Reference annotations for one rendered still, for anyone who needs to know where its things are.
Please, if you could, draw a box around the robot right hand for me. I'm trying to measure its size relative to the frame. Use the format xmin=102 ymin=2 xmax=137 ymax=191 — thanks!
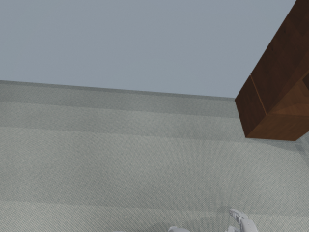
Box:
xmin=225 ymin=208 xmax=259 ymax=232

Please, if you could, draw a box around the cupboard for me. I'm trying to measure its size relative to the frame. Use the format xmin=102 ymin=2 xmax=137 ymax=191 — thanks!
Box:
xmin=235 ymin=0 xmax=309 ymax=141

